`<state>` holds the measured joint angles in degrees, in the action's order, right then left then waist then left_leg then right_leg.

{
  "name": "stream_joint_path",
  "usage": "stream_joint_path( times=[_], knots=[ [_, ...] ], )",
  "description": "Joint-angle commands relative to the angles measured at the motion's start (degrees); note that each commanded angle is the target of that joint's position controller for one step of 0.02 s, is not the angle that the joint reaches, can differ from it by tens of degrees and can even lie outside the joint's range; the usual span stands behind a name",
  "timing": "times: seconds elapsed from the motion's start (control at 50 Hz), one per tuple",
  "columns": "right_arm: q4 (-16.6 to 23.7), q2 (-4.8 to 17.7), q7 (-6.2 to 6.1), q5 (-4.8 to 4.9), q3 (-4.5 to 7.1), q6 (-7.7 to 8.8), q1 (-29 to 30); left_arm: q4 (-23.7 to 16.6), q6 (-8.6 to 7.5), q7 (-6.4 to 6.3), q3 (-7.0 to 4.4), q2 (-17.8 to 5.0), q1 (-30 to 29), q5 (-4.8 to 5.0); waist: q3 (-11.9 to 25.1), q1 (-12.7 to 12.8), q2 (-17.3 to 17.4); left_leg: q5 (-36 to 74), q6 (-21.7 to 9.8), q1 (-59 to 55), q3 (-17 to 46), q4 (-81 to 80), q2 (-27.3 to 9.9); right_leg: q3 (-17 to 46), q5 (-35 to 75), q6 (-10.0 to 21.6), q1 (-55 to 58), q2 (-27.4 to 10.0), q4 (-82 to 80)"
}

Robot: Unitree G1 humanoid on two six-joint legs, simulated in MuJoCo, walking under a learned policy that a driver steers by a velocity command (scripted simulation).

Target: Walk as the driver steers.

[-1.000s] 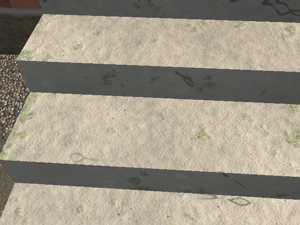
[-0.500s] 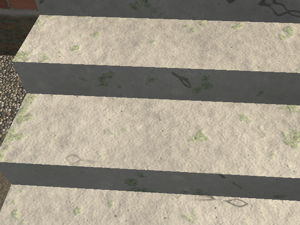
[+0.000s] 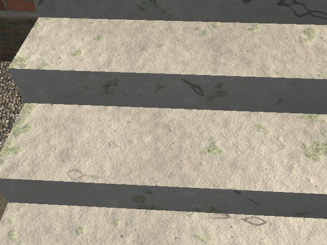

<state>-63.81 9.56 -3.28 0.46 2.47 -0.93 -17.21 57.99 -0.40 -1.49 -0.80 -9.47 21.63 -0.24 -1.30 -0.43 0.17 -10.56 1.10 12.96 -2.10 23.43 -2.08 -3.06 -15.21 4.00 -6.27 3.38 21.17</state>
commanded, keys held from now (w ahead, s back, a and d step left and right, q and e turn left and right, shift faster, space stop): no key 0.32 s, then w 0.68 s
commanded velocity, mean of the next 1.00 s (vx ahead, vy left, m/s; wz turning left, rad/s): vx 0.23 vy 0.00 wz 0.00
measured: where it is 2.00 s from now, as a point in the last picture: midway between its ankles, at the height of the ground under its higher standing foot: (120, 124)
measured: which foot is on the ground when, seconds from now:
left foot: down 0.00-0.42, up 0.44-0.84, down 0.86-1.00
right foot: down 0.00-0.88, up 0.90-1.00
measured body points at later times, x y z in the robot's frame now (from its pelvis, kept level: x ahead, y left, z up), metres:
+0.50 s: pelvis +0.02 -0.01 +0.00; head +0.02 +0.00 +0.45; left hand +0.00 +0.23 -0.15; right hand -0.01 -0.24 -0.16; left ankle +0.01 +0.12 -0.73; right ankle -0.04 -0.07 -0.74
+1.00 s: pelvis +0.23 +0.14 +0.09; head +0.23 +0.15 +0.54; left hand +0.31 +0.40 -0.05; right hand +0.33 -0.09 -0.03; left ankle +0.32 +0.22 -0.56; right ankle +0.08 -0.04 -0.44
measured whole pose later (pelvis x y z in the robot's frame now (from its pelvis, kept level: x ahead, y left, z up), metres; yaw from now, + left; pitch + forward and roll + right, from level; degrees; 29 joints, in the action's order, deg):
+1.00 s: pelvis +0.23 +0.14 +0.09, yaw +0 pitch +1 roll +0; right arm -50.8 10.6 1.8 -1.3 -0.5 4.6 -11.9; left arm 54.4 -3.8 2.5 -1.9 -14.7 14.3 1.3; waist 1.4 -1.4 -1.3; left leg -24.0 -4.8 40.3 -9.3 63.1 -3.5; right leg 10.7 -7.4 7.7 -25.2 2.6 91.2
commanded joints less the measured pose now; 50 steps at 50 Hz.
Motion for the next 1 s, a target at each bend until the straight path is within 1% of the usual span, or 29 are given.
stream_joint_path(
  times=[0.02, 0.32, 0.34, 0.36, 0.38, 0.42, 0.44, 0.46, 0.5, 0.54, 0.58, 0.62, 0.66, 0.7, 0.72, 0.74, 0.76, 0.78, 0.8, 0.82, 0.84, 0.86, 0.88, 0.9, 0.92, 0.94, 0.96, 0.98, 1.0],
  knots=[
    [0.4, 5.0, -0.15, 0.03, 0.79, 0.20, -4.5, -1.0, -0.20, -0.13, -0.95, -5.1, 5.5, 0.00, -2.5, 0.0, -0.3, 5.2, -1.1, -2.4, 3.4, -2.2, -2.7, 6.1, 13.7, -1.2, -4.9, -6.7, -4.8],
    [0.0, 5.3, -0.08, 0.17, 0.86, 0.47, -5.5, -2.0, 0.13, -0.32, -1.25, -5.4, 5.9, -0.03, -2.7, 0.0, -0.2, 4.4, -0.3, -1.7, 3.4, -1.9, -3.3, 6.8, 16.2, -1.6, -3.8, -6.9, -5.6],
    [-0.3, 4.9, -0.13, 0.18, 0.77, 0.40, -5.9, -2.0, 0.22, -0.48, -1.21, -5.2, 6.2, -0.07, -1.9, 0.0, -0.5, 1.8, -0.3, -1.9, 2.9, -1.7, -2.9, 7.0, 11.9, -1.3, -3.6, -6.7, -6.4],
    [-1.3, -1.6, 0.46, -1.96, -1.79, 0.25, -7.4, -1.7, -0.77, -1.21, 1.10, 0.7, 5.9, -2.23, -0.8, 0.0, 0.8, -1.7, -0.6, -3.2, 2.0, -3.0, -3.0, 9.7, 2.5, 0.0, -3.7, -10.5, -10.0],
    [-0.7, -1.7, 0.83, -2.06, -2.03, 0.18, -6.2, -2.0, -1.06, -1.25, 0.95, -0.8, 4.9, -2.21, -4.5, 0.2, 0.0, -2.7, -0.8, -2.2, 1.3, -2.7, -2.3, 11.0, -5.0, 0.4, -6.4, -10.2, -12.3],
    [0.7, 1.4, 1.20, -2.03, -1.72, 0.65, -5.2, -2.4, -1.28, -1.18, 0.02, -5.3, 3.9, -1.56, -6.2, 0.2, -3.0, -6.3, -1.7, -0.1, -0.7, 0.6, -1.0, 13.0, -12.9, 2.4, -7.2, -10.7, -13.7],
    [2.4, 9.4, 0.24, 1.56, 0.91, 1.53, -2.6, -3.6, -0.89, -0.67, -2.62, -13.1, 3.8, 1.25, -7.1, 1.2, -6.7, -11.2, -2.4, 4.5, -1.8, 6.0, 1.2, 13.9, -19.2, 4.3, -5.6, -9.1, -12.5],
    [3.7, 10.0, -0.14, 2.17, 1.08, 2.27, -0.4, -4.0, -0.72, -0.78, -2.77, -12.4, 5.0, 1.38, -7.3, 2.4, -7.0, -12.1, -3.2, 9.4, -2.1, 9.3, 1.0, 16.8, -22.7, 6.4, -4.0, -11.8, -13.6],
    [4.5, 5.2, 0.48, 1.43, 0.22, 3.62, 0.6, -4.2, -0.84, -1.26, -3.61, -11.5, 8.0, 1.03, -9.2, 3.9, -7.7, -13.0, -4.0, 19.1, -0.6, 21.4, -1.4, 25.5, -22.8, 12.1, -0.3, -19.9, -16.1],
    [5.5, 4.4, 1.80, 2.43, 0.54, 4.60, 1.5, -2.4, -1.15, -1.80, -4.17, -11.3, 12.7, 0.49, -10.0, 4.5, -6.4, -19.2, -3.6, 36.7, 2.3, 45.2, -3.5, 31.1, -14.6, 16.0, 9.8, -25.6, -16.6],
    [7.4, 3.2, 2.33, 3.87, 0.59, 5.49, 3.3, 0.6, -2.02, -1.57, -3.15, -8.8, 16.0, 0.19, -8.9, 4.1, -7.1, -24.7, -2.7, 57.4, 5.6, 82.7, -3.7, 28.4, 3.1, 16.1, 20.5, -28.0, -14.0],
    [11.7, 0.7, 2.55, 4.77, -0.68, 6.09, 6.7, 3.1, -2.19, -0.58, -1.67, -6.0, 15.3, -0.32, -6.9, 3.2, -3.7, -28.9, -2.6, 72.6, 7.2, 105.5, -4.2, 20.8, 12.2, 12.8, 25.7, -25.7, -10.3],
    [16.3, -2.2, 3.36, 3.71, -2.94, 6.51, 9.6, 4.8, -1.16, -0.21, -0.69, -4.6, 13.7, 0.24, -6.9, 2.7, 0.7, -30.9, -2.5, 79.2, 7.6, 110.3, -5.9, 16.0, 9.6, 9.2, 22.7, -24.0, -9.6],
    [20.6, -3.7, 4.28, 2.43, -5.34, 6.17, 11.8, 3.7, -0.53, -0.78, -0.54, -6.3, 8.7, 1.16, -8.9, 1.1, 2.6, -27.7, -1.2, 75.8, 4.6, 101.2, -7.9, 10.5, 1.5, 6.0, 10.3, -21.3, -12.9],
    [22.7, -4.4, 4.32, 1.95, -6.36, 6.10, 14.5, 4.1, -0.53, -1.12, -0.40, -7.3, 9.0, 1.16, -10.2, 1.8, -0.3, -26.2, -0.1, 75.0, 1.6, 102.4, -7.5, 10.0, 2.6, 6.1, 4.9, -20.5, -14.7],
    [25.7, -3.7, 4.12, 1.58, -6.90, 6.16, 16.2, 3.5, -0.93, -1.73, -0.50, -8.6, 7.4, 1.37, -11.3, 0.6, -1.2, -23.8, 0.8, 72.3, 1.4, 96.4, -8.6, 7.9, 2.3, 5.5, -0.8, -19.3, -16.1],
    [31.3, -4.2, 4.07, 0.69, -8.27, 6.55, 21.6, 2.9, -0.83, -2.33, -0.32, -9.4, 5.7, 2.48, -11.4, -0.5, -1.8, -19.7, 0.6, 67.2, 0.2, 83.5, -10.3, 6.4, -0.2, 4.8, -8.5, -17.0, -18.9],
    [31.5, -1.9, 4.78, -0.88, -8.38, 6.75, 19.8, 0.8, -0.96, -2.14, -1.11, -11.3, 3.6, 1.68, -8.2, -1.6, 2.4, -7.4, -1.0, 43.7, -4.8, 66.8, -9.7, 3.7, 2.5, 7.1, -21.9, -15.3, -25.4],
    [34.1, -3.8, 4.36, -1.67, -9.09, 7.12, 23.1, 1.3, -1.21, -2.32, -1.86, -13.4, 5.4, 3.11, -3.9, -1.6, -2.0, -8.8, -3.0, 25.3, -7.4, 57.8, -7.4, 3.6, 16.2, 7.5, -26.7, -15.7, -30.1],
    [32.9, 0.7, 4.39, -0.88, -6.56, 7.78, 16.9, 0.9, -2.65, -1.67, -2.01, -16.3, 6.3, 3.63, 4.6, -4.6, -6.9, -10.1, -4.5, 9.4, -13.4, 59.4, 0.0, 2.1, 57.0, 8.5, -21.9, -15.4, -21.2],
    [30.6, 7.5, 3.80, 0.61, -3.24, 8.20, 5.9, 1.6, -3.31, -0.54, -1.88, -18.5, 7.7, 1.69, 15.1, -11.1, -10.6, -10.6, -6.7, -1.4, -12.4, 55.0, 4.1, 1.1, 88.0, 6.7, -11.3, -15.8, -7.7],
    [28.0, 12.4, 3.61, 0.63, -0.90, 7.02, -2.6, 2.6, -2.54, 0.36, -2.82, -21.0, 7.3, 1.49, 21.3, -16.4, -18.4, -13.0, -8.2, -1.8, -5.7, 42.8, 5.5, 2.6, 101.9, 4.4, 2.3, -16.1, 5.3],
    [23.6, 20.0, 3.95, -1.22, 1.72, 6.08, -12.4, 1.4, -2.98, 0.13, -2.34, -17.6, 4.9, 1.39, 23.4, -18.1, -9.1, -10.3, -11.7, -10.1, 16.0, 29.5, -0.3, 8.1, 81.9, 1.8, -2.1, -14.7, 23.5],
    [15.9, 26.1, 3.55, -2.69, 2.94, 5.25, -20.1, -0.1, -4.51, 2.01, -0.07, -3.7, 10.4, 0.44, 32.2, -10.1, 30.5, -13.9, -19.3, -20.9, 56.2, -2.1, -17.9, 13.3, 6.4, 0.4, -18.5, 3.9, 49.7],
    [16.6, 18.8, 2.88, -4.63, 1.00, 5.34, -17.7, 2.7, -6.45, 4.79, -1.39, -5.3, 11.4, 0.67, 34.5, -9.2, 16.5, -24.6, -16.6, -17.5, 68.6, -9.1, -21.3, 27.0, 2.8, 1.6, -20.4, 5.5, 73.4],
    [14.4, 14.0, 3.73, -1.84, -0.02, 5.10, -12.5, -3.0, -6.02, 5.85, -1.28, -2.5, 0.6, 1.98, 22.1, -7.0, 10.5, -38.9, -12.0, -7.8, 60.1, -8.6, -20.3, 22.0, 4.8, 2.8, -29.5, 2.9, 81.4],
    [10.9, 7.7, 5.20, -0.34, -1.45, 5.03, -8.5, -8.6, -5.18, 5.53, 0.05, -0.1, -8.5, 1.60, 9.1, -4.3, 6.3, -42.3, -9.0, 3.2, 47.5, -5.5, -17.0, 15.2, 5.9, 4.5, -35.7, -0.8, 83.2],
    [8.7, 2.6, 5.84, -1.25, -2.34, 5.20, -3.8, -12.3, -4.58, 4.82, 0.09, -0.9, -13.7, 1.28, 2.3, -1.5, 1.1, -38.4, -7.9, 13.2, 35.9, -1.2, -15.8, 14.3, 8.4, 6.0, -38.4, -2.7, 84.6],
    [8.0, -0.4, 6.36, -2.64, -2.97, 5.65, 0.7, -12.7, -3.84, 4.36, 0.28, -1.9, -11.4, 2.02, 0.4, 2.1, -0.9, -32.3, -6.1, 18.8, 25.6, 0.5, -12.7, 15.4, 11.1, 7.3, -36.1, -3.6, 85.8]
  ],
)
Velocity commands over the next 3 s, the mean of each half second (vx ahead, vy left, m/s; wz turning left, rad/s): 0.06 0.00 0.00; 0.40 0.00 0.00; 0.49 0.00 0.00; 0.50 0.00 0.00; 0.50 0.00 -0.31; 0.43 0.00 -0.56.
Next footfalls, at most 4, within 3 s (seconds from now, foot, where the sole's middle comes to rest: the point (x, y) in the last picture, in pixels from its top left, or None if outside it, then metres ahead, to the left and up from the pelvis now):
0.86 left None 0.36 0.23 -0.60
1.56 right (154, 150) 0.71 0.06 -0.42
2.04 left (81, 52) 1.05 0.34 -0.25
2.70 right None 1.38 0.05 -0.07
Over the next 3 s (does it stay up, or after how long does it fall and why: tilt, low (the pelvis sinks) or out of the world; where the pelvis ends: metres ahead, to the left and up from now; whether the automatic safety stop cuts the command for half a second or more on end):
stays up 1.36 0.13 0.68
